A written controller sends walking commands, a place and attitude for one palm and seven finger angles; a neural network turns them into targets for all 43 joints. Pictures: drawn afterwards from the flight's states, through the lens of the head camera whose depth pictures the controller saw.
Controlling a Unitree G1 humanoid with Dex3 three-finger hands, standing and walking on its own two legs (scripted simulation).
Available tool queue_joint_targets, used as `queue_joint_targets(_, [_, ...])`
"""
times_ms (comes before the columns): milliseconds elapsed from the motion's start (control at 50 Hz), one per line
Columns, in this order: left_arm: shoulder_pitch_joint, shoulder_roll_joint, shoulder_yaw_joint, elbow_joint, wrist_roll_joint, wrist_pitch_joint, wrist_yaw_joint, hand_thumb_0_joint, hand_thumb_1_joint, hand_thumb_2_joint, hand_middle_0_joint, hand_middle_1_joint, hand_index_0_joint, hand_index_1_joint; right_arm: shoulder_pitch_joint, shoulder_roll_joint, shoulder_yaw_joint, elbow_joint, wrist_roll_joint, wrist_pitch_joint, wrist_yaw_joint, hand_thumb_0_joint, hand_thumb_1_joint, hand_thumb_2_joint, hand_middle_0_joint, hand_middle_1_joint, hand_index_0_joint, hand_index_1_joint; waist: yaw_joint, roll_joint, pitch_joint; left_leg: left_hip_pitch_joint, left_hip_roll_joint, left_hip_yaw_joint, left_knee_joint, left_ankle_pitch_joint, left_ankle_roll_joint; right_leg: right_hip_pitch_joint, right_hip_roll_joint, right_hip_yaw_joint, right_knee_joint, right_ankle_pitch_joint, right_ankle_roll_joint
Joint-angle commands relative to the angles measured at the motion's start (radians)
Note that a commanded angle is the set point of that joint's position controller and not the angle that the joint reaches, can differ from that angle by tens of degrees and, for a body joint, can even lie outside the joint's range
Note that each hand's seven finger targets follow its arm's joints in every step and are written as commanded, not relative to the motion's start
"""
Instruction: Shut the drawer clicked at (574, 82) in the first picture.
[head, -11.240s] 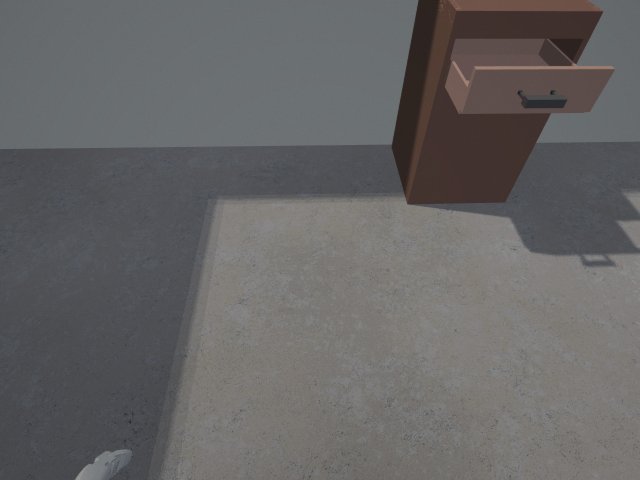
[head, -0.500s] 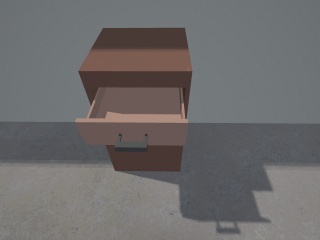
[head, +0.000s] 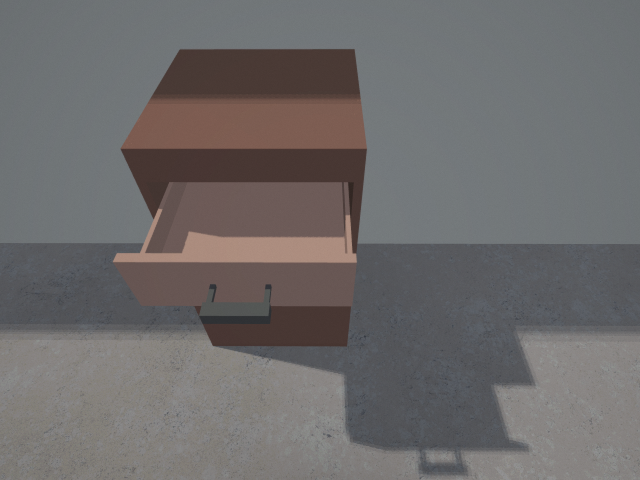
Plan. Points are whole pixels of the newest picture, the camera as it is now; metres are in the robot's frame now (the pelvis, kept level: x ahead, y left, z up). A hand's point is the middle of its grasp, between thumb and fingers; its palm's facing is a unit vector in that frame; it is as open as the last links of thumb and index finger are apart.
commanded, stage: come to a stop and stand still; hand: left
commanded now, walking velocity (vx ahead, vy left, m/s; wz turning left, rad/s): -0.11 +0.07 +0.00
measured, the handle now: (238, 301) +0.43 +0.17 -0.11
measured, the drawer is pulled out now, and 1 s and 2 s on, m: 0.20 0.20 0.20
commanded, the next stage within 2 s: look again from close up in 1.34 s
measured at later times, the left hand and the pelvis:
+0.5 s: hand out of the picture +0.03 +0.17 -0.17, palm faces +0.01 -0.97 -0.25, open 7.3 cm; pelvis +0.00 -0.01 +0.00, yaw +0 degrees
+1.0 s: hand out of the picture +0.01 +0.22 -0.17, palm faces +0.00 -0.97 -0.23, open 7.3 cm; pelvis -0.01 +0.03 +0.00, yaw +0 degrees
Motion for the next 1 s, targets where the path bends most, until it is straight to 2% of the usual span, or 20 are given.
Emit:
queue_joint_targets(0, [0.064,0.061,0.009,-0.032,0.004,-0.009,-0.003,0.0,0.9,0.9,-0.2,-0.3,-0.2,-0.3,0.063,-0.098,-0.021,-0.021,0.0,-0.017,-0.006,0.0,-0.9,-0.9,0.2,0.3,0.2,0.3,0.015,-0.007,0.075,-0.061,0.131,-0.134,-0.083,-0.008,0.019,-0.026,-0.104,0.105,-0.06,0.056,-0.024])
queue_joint_targets(60, [0.065,0.073,0.005,-0.028,-0.006,-0.019,0.006,0.0,0.9,0.9,-0.2,-0.3,-0.2,-0.3,0.061,-0.078,-0.013,-0.019,0.006,-0.019,-0.014,0.0,-0.9,-0.9,0.2,0.3,0.2,0.3,0.011,-0.021,0.046,-0.007,0.124,-0.105,-0.045,0.233,-0.001,0.016,-0.14,0.124,-0.061,0.365,-0.02])
queue_joint_targets(120, [0.063,0.097,0.011,-0.038,-0.009,-0.018,0.014,0.0,0.9,0.9,-0.2,-0.3,-0.2,-0.3,0.064,-0.085,-0.021,-0.026,0.011,-0.009,-0.021,0.0,-0.9,-0.9,0.2,0.3,0.2,0.3,0.008,-0.006,-0.001,0.036,0.131,-0.101,-0.035,0.303,-0.009,0.049,-0.162,0.135,-0.033,0.499,-0.023])
queue_joint_targets(180, [0.057,0.113,0.018,-0.056,-0.007,-0.013,0.02,0.0,0.9,0.9,-0.2,-0.3,-0.2,-0.3,0.05,-0.092,-0.03,-0.041,0.013,-0.001,-0.02,0.0,-0.9,-0.9,0.2,0.3,0.2,0.3,0.011,-0.008,-0.018,0.043,0.132,-0.097,-0.03,0.308,-0.012,0.055,-0.171,0.144,-0.024,0.519,-0.021])
queue_joint_targets(260, [0.043,0.126,0.025,-0.073,-0.004,-0.008,0.023,0.0,0.9,0.9,-0.2,-0.3,-0.2,-0.3,0.025,-0.1,-0.039,-0.059,0.01,0.011,-0.015,0.0,-0.9,-0.9,0.2,0.3,0.2,0.3,0.012,-0.041,-0.034,0.037,0.125,-0.087,-0.024,0.229,-0.019,0.064,-0.182,0.156,-0.033,0.487,-0.023])
queue_joint_targets(300, [0.031,0.128,0.025,-0.079,-0.003,-0.007,0.023,0.0,0.9,0.9,-0.2,-0.3,-0.2,-0.3,0.021,-0.1,-0.041,-0.064,0.01,0.014,-0.012,0.0,-0.9,-0.9,0.2,0.3,0.2,0.3,0.01,-0.039,-0.039,0.036,0.121,-0.087,-0.031,0.18,-0.021,0.062,-0.183,0.165,-0.047,0.435,-0.027])
queue_joint_targets(360, [0.015,0.12,0.02,-0.082,-0.001,-0.007,0.019,0.0,0.9,0.9,-0.2,-0.3,-0.2,-0.3,0.014,-0.098,-0.04,-0.062,0.008,0.015,-0.007,0.0,-0.9,-0.9,0.2,0.3,0.2,0.3,0.006,-0.052,0.001,0.028,0.116,-0.088,-0.053,0.107,-0.019,0.026,-0.167,0.167,-0.088,0.312,-0.021])
queue_joint_targets(380, [0.1,0.176,0.046,-0.065,0.006,-0.021,0.055,0.0,0.9,0.9,-0.2,-0.3,-0.2,-0.3,-0.106,-0.16,-0.064,-0.147,0.019,0.006,-0.002,0.0,-0.9,-0.9,0.2,0.3,0.2,0.3,0.049,-0.109,0.046,-0.091,0.11,-0.024,0.174,0.002,-0.046,0.061,-0.233,0.211,-0.051,0.839,0.094])
queue_joint_targets(400, [0.085,0.217,0.053,-0.119,0.009,-0.033,0.049,0.0,0.9,0.9,-0.2,-0.3,-0.2,-0.3,-0.033,-0.107,-0.057,-0.178,0.015,0.021,0.002,0.0,-0.9,-0.9,0.2,0.3,0.2,0.3,0.017,-0.14,-0.079,-0.161,0.055,-0.092,0.239,-0.164,-0.026,0.157,-0.297,0.287,-0.042,0.699,0.046])
queue_joint_targets(420, [0.058,0.19,0.041,-0.127,0.01,-0.034,0.041,0.0,0.9,0.9,-0.2,-0.3,-0.2,-0.3,-0.057,-0.106,-0.057,-0.177,0.013,0.021,0.003,0.0,-0.9,-0.9,0.2,0.3,0.2,0.3,0.018,-0.047,-0.054,-0.15,0.06,-0.109,0.257,-0.191,-0.026,0.086,-0.308,0.294,-0.064,0.566,-0.033])
queue_joint_targets(440, [0.024,0.204,0.042,-0.146,0.009,-0.034,0.035,0.0,0.9,0.9,-0.2,-0.3,-0.2,-0.3,-0.039,-0.094,-0.056,-0.183,0.01,0.028,0.011,0.0,-0.9,-0.9,0.2,0.3,0.2,0.3,-0.001,0.003,-0.074,-0.129,0.064,-0.083,0.246,-0.174,-0.031,0.068,-0.308,0.276,-0.087,0.426,-0.095])
queue_joint_targets(460, [0.006,0.202,0.041,-0.165,0.009,-0.031,0.029,0.0,0.9,0.9,-0.2,-0.3,-0.2,-0.3,-0.022,-0.087,-0.056,-0.184,0.009,0.032,0.013,0.0,-0.9,-0.9,0.2,0.3,0.2,0.3,-0.012,0.006,-0.074,-0.084,0.048,-0.079,0.216,-0.15,-0.033,0.015,-0.28,0.264,-0.099,0.263,-0.114])
queue_joint_targets(500, [-0.051,0.206,0.042,-0.181,0.008,-0.026,0.022,0.0,0.9,0.9,-0.2,-0.3,-0.2,-0.3,0.021,-0.106,-0.058,-0.172,0.003,0.027,0.017,0.0,-0.9,-0.9,0.2,0.3,0.2,0.3,-0.034,-0.057,-0.014,-0.012,0.043,-0.08,0.124,-0.073,-0.027,-0.1,-0.219,0.215,-0.117,0.005,-0.086])
queue_joint_targets(520, [-0.061,0.201,0.041,-0.183,0.005,-0.023,0.019,0.0,0.9,0.9,-0.2,-0.3,-0.2,-0.3,0.031,-0.126,-0.06,-0.172,0.001,0.019,0.017,0.0,-0.9,-0.9,0.2,0.3,0.2,0.3,-0.034,-0.042,0.009,0.0,0.055,-0.097,0.084,-0.051,-0.019,-0.134,-0.188,0.199,-0.109,-0.074,-0.067])
queue_joint_targets(560, [-0.077,0.195,0.043,-0.193,0.001,-0.02,0.012,0.0,0.9,0.9,-0.2,-0.3,-0.2,-0.3,0.018,-0.167,-0.063,-0.18,-0.006,0.008,0.015,0.0,-0.9,-0.9,0.2,0.3,0.2,0.3,-0.018,-0.019,0.062,-0.05,0.1,-0.14,0.028,-0.034,0.0,-0.146,-0.139,0.168,-0.097,-0.132,-0.039])
queue_joint_targets(600, [-0.063,0.183,0.038,-0.185,0.004,-0.005,0.008,0.0,0.9,0.9,-0.2,-0.3,-0.2,-0.3,-0.009,-0.16,-0.055,-0.183,-0.01,0.01,0.018,0.0,-0.9,-0.9,0.2,0.3,0.2,0.3,0.0,-0.007,0.122,-0.127,0.1,-0.159,-0.024,-0.114,0.001,-0.141,-0.128,0.154,-0.104,-0.23,-0.027])
queue_joint_targets(640, [-0.047,0.18,0.037,-0.183,0.005,-0.001,0.003,0.0,0.9,0.9,-0.2,-0.3,-0.2,-0.3,-0.009,-0.17,-0.051,-0.185,-0.011,0.004,0.017,0.0,-0.9,-0.9,0.2,0.3,0.2,0.3,0.009,0.018,0.145,-0.161,0.112,-0.185,-0.08,-0.146,0.012,-0.126,-0.106,0.131,-0.075,-0.201,-0.02])
queue_joint_targets(780, [-0.01,0.16,0.026,-0.16,0.003,0.006,-0.005,0.0,0.9,0.9,-0.2,-0.3,-0.2,-0.3,-0.019,-0.193,-0.041,-0.169,-0.008,-0.007,0.014,0.0,-0.9,-0.9,0.2,0.3,0.2,0.3,0.032,0.015,0.06,-0.18,0.131,-0.223,-0.153,-0.207,0.025,-0.009,-0.092,0.078,-0.004,-0.08,-0.001])
queue_joint_targets(820, [-0.008,0.16,0.024,-0.15,0.003,0.003,-0.005,0.0,0.9,0.9,-0.2,-0.3,-0.2,-0.3,-0.011,-0.189,-0.038,-0.155,-0.006,-0.009,0.013,0.0,-0.9,-0.9,0.2,0.3,0.2,0.3,0.03,-0.016,0.036,-0.151,0.127,-0.212,-0.14,-0.153,0.025,0.004,-0.1,0.084,-0.01,-0.047,-0.002])
queue_joint_targets(980, [0.003,0.147,0.014,-0.098,-0.003,-0.005,0.001,0.0,0.9,0.9,-0.2,-0.3,-0.2,-0.3,0.019,-0.164,-0.027,-0.096,0.001,-0.018,0.004,0.0,-0.9,-0.9,0.2,0.3,0.2,0.3,0.017,-0.027,-0.005,-0.022,0.117,-0.158,-0.059,0.146,0.018,0.012,-0.126,0.094,-0.015,0.114,0.002])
